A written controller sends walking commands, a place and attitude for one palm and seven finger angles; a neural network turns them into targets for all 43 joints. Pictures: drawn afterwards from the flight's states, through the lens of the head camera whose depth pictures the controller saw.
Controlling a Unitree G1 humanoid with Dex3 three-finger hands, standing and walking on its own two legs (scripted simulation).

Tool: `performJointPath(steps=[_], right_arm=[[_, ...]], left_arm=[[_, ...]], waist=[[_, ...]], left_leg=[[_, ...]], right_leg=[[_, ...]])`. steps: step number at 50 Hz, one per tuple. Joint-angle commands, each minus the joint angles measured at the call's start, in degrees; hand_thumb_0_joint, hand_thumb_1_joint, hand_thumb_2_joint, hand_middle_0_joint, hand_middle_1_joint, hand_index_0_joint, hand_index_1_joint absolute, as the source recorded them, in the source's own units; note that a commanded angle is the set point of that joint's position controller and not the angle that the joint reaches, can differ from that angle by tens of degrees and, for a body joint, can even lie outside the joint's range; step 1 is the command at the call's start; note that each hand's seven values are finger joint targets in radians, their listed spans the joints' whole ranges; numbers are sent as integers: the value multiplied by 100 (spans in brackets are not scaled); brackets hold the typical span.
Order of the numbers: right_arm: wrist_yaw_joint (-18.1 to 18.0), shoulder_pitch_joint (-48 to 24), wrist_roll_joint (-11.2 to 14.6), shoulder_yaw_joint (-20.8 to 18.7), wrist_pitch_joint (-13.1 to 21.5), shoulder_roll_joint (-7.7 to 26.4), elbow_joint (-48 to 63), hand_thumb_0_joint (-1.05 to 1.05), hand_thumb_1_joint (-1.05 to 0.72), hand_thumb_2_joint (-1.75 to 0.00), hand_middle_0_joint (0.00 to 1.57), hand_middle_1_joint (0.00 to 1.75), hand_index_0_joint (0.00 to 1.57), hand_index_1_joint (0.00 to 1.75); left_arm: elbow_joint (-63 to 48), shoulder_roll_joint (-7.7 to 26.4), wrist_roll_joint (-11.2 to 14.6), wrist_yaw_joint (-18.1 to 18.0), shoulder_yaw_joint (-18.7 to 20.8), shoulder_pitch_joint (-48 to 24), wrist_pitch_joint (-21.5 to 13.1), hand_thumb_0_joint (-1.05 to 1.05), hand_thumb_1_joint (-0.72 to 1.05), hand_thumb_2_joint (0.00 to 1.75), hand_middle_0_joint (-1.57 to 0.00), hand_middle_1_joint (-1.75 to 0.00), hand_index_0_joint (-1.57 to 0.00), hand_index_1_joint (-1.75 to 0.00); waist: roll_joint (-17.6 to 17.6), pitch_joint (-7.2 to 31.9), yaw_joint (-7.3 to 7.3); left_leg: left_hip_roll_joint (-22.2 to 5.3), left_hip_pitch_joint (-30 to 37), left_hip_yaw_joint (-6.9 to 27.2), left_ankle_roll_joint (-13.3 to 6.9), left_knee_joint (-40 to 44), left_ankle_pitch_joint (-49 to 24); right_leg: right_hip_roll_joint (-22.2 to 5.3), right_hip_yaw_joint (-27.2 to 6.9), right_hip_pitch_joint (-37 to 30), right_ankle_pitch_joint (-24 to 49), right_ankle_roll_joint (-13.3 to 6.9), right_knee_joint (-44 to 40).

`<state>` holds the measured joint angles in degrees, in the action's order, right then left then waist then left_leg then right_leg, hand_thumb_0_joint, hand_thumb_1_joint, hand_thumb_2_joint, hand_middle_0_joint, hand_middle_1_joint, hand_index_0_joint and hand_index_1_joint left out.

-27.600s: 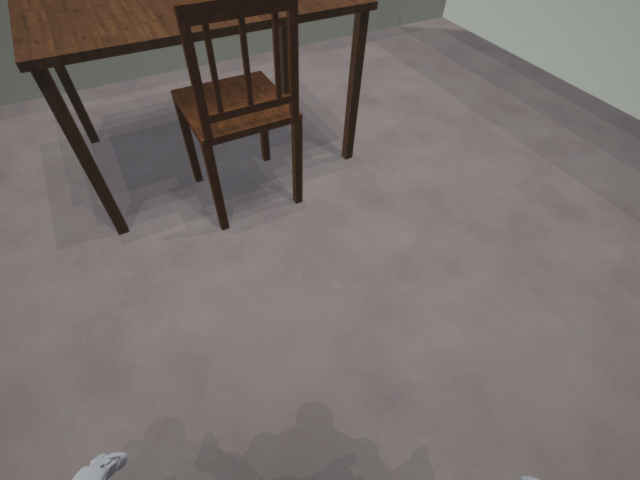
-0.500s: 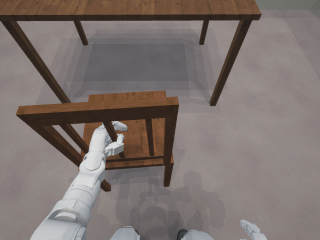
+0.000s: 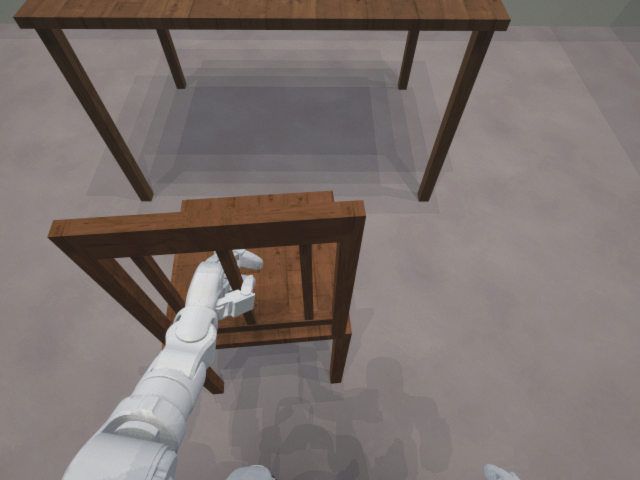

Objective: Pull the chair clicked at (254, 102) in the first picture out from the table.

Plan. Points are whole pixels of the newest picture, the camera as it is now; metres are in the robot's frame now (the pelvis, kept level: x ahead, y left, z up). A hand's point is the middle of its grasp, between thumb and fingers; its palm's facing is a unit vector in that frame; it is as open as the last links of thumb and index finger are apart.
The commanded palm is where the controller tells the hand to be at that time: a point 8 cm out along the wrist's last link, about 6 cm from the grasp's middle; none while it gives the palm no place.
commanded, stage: stop walking, hand still on the chair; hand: left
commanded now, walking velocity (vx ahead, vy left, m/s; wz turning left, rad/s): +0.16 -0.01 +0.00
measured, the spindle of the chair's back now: (239, 289) +0.38 +0.15 -0.09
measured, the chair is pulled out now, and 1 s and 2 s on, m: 0.54 0.62 0.62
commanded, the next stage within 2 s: open the thumb and straighten the fingers in 1.12 s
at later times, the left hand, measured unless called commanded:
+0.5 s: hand (250, 344) +0.28 +0.11 -0.05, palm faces -0.08 -0.98 -0.16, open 5.0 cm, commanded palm +0.27 +0.17 -0.04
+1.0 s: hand (251, 341) +0.29 +0.11 -0.05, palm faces -0.03 -0.99 -0.17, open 5.0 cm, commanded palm +0.27 +0.16 -0.04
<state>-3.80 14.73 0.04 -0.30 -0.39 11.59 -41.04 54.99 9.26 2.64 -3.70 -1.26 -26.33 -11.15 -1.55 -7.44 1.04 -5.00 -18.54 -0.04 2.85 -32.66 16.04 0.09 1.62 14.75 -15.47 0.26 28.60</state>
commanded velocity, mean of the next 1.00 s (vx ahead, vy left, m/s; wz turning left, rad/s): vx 0.04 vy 0.00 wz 0.00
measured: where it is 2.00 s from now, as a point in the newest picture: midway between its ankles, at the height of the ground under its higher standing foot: outside the picture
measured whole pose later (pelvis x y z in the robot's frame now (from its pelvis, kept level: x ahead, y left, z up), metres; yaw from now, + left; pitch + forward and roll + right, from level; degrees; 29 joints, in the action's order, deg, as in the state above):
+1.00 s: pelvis -0.01 -0.01 +0.01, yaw -1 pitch -1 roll +0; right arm -6.3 11.0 1.2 0.1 -1.4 13.9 -39.7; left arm 45.0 7.5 2.5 -4.8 -3.0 -10.9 -5.7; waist -1.4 -3.2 2.0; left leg -4.5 -12.2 -0.4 3.3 -26.5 13.0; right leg 0.0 0.9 10.7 -14.5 0.1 26.4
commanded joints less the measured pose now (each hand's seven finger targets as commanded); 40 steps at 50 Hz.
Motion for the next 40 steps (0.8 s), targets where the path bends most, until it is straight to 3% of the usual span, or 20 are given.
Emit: performJointPath(steps=[1,3,4,5,6,8,12,14,17,21,23,25,27,29,30,31,33,40], right_arm=[[-23,175,79,-307,198,974,621,0,-90,-90,20,30,20,30],[-155,3,192,-314,165,949,693,0,-90,-90,20,30,20,30],[-184,-147,221,-273,160,873,775,0,-90,-90,20,30,20,30],[-204,-163,238,-227,157,881,742,0,-90,-90,20,30,20,30],[-208,-220,233,-169,143,811,787,0,-90,-90,20,30,20,30],[-223,-312,209,-125,130,808,802,0,-90,-90,20,30,20,30],[-238,-284,155,-122,77,780,708,0,-90,-90,20,30,20,30],[-252,-283,125,-125,64,772,636,0,-90,-90,20,30,20,30],[-278,-280,79,-104,115,744,577,0,-90,-90,20,30,20,30],[-280,-372,108,-86,175,750,626,0,-90,-90,20,30,20,30],[-268,-412,115,-63,193,711,657,0,-90,-90,20,30,20,30],[-282,-300,109,-87,265,777,611,0,-90,-90,20,30,20,30],[-245,-286,68,-115,332,820,593,0,-90,-90,20,30,20,30],[-228,-275,45,-121,365,834,586,0,-90,-90,20,30,20,30],[-228,-266,54,-124,396,856,556,0,-90,-90,20,30,20,30],[-216,-271,40,-124,400,842,567,0,-90,-90,20,30,20,30],[-203,-307,46,-118,384,819,610,0,-90,-90,20,30,20,30],[-239,-422,87,-92,262,749,689,0,-90,-90,20,30,20,30]], left_arm=[[-1859,856,-256,1,191,-1783,-470,0,90,90,-50,-145,-50,-145],[-1595,1155,-127,-106,510,-1518,-335,0,90,90,-50,-145,-50,-145],[-1546,1051,-75,-111,456,-1413,-244,0,90,90,-50,-145,-50,-145],[-1497,1123,-66,-131,416,-1314,-158,0,90,90,-50,-145,-50,-145],[-1550,1152,-52,-152,490,-1281,-111,0,90,90,-50,-145,-50,-145],[-1519,1119,-40,-202,518,-1281,-36,0,90,90,-50,-145,-50,-145],[-1226,902,-64,-192,363,-1205,0,0,90,90,-50,-145,-50,-145],[-1122,782,-63,-190,298,-1162,-35,0,90,90,-50,-145,-50,-145],[-1192,536,-53,-153,149,-1030,-74,0,90,90,-50,-145,-50,-145],[-1220,229,-30,-96,-78,-590,-92,0,90,90,-50,-145,-50,-145],[-1236,65,-50,-74,-226,-416,-83,0,90,90,-50,-145,-50,-145],[-1417,226,-87,-89,-176,-260,-83,0,90,90,-50,-145,-50,-145],[-1599,161,-139,-88,-239,-87,-85,0,90,90,-50,-145,-50,-145],[-1771,165,-168,-79,-277,25,-72,0,90,90,-50,-145,-50,-145],[-1823,270,-181,-84,-255,107,-59,0,90,90,-50,-145,-50,-145],[-1908,265,-202,-92,-232,152,-46,0,90,90,-50,-145,-50,-145],[-2012,246,-204,-93,-254,238,-16,0,90,90,-50,-145,-50,-145],[-2123,419,-156,-115,-154,366,142,0,90,90,-50,-145,-50,-145]], waist=[[-616,2495,174],[477,2943,162],[696,2878,141],[331,2804,132],[140,2752,102],[163,2417,45],[445,1823,68],[688,1598,78],[497,1391,124],[16,1071,22],[8,1004,-4],[-40,1190,9],[33,1611,-9],[72,1882,5],[-204,1912,20],[-197,2030,12],[56,2141,14],[123,2074,46]], left_leg=[[-828,1503,555,-414,-277,-4055],[-443,861,180,-154,-301,-2365],[-282,632,156,-130,-310,-1250],[-195,564,153,-161,-115,-699],[-154,602,145,-202,108,-416],[-116,732,167,-320,331,-90],[147,658,29,-386,179,550],[254,704,-10,-377,-40,571],[182,929,136,-442,257,395],[-260,635,814,-625,1088,236],[-318,551,780,-645,1119,-212],[-391,749,792,-607,1059,-1313],[-463,1272,677,-559,865,-2380],[-473,1605,511,-492,696,-3014],[-449,1672,427,-465,687,-3211],[-468,1810,377,-442,631,-3365],[-454,1850,297,-383,582,-3423],[-288,1547,107,-326,656,-2488]], right_leg=[[-599,-297,-1013,2953,-159,-693],[-993,-575,-1827,3973,-347,-159],[-1160,-681,-1735,3854,-413,-128],[-1245,-706,-1619,3345,-434,-225],[-1165,-676,-1336,2185,-321,-301],[-930,-680,-734,-111,-169,-597],[-999,-847,-121,-1895,-203,-1100],[-1137,-974,158,-2272,-307,-1260],[-981,-723,350,-1932,-310,-1065],[-424,-309,165,-1005,-101,-491],[-357,-269,19,-422,-78,-419],[-340,-148,-210,365,-40,-320],[-325,-128,-330,1077,-35,-289],[-373,-139,-428,1606,-47,-319],[-403,-134,-441,1760,-46,-314],[-390,-155,-442,1890,-52,-324],[-410,-164,-556,2168,-59,-339],[-563,-322,-736,2336,-99,-444]])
